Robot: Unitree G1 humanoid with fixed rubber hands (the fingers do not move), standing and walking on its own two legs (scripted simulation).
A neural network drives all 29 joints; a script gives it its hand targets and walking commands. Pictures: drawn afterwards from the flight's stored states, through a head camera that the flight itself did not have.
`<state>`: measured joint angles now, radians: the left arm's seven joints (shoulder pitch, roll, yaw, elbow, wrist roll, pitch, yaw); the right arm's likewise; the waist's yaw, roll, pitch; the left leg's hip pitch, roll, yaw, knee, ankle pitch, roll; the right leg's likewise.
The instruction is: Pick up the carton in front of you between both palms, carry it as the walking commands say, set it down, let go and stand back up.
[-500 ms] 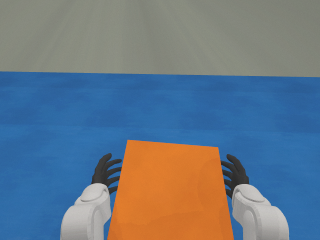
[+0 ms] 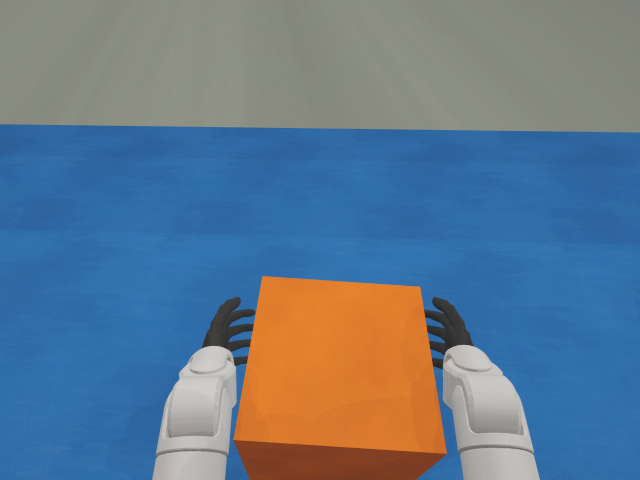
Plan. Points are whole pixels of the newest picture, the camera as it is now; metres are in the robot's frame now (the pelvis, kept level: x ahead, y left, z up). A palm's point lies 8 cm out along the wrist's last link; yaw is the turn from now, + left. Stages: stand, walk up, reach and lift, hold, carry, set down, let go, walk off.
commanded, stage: carry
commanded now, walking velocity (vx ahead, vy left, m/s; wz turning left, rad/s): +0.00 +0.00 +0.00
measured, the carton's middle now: (332, 392) +0.26 +0.00 -0.05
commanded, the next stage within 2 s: hold in 0.64 s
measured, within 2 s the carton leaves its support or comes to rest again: neither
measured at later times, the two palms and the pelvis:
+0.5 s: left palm (226, 343) +0.29 +0.14 +0.03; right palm (458, 343) +0.29 -0.16 +0.03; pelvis +0.00 -0.01 +0.00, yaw +0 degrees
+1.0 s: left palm (227, 354) +0.26 +0.13 +0.05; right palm (475, 363) +0.25 -0.17 +0.05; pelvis -0.02 -0.01 +0.01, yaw -2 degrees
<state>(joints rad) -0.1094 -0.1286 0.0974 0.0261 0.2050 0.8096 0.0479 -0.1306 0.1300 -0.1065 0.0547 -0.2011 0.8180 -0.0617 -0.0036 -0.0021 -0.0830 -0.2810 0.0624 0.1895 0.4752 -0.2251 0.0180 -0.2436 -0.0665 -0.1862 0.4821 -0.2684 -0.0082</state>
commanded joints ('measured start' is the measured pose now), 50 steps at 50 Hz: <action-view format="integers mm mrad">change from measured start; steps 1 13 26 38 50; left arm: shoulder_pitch -422 -479 -489 -446 -523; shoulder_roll -689 -891 -898 -836 -913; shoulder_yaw -440 -547 -518 -481 -410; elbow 10 0 22 -12 128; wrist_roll -189 -240 -231 -207 -165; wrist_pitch -112 -136 -114 -134 -121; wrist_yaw -183 -235 -244 -245 -267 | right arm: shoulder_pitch -427 -477 -487 -379 -533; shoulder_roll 692 890 900 858 906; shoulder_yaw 460 560 532 443 421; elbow -18 -22 -3 20 120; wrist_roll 206 246 235 177 178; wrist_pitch -121 -145 -121 -153 -132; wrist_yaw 198 254 261 239 289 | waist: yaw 0 0 2 -15 9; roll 3 5 3 -25 -11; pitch -192 -258 -238 -188 -89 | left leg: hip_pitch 86 113 100 307 288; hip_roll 105 109 109 -149 -155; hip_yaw -110 -109 -107 -278 -266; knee -69 -31 -26 -103 -147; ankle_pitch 144 237 228 462 171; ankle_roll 1 -3 -8 -14 3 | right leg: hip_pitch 45 75 66 288 193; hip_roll -104 -104 -105 141 139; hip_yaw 106 103 105 291 281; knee -81 -44 -46 -148 -179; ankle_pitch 135 228 245 508 214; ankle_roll -10 -10 -12 -4 -2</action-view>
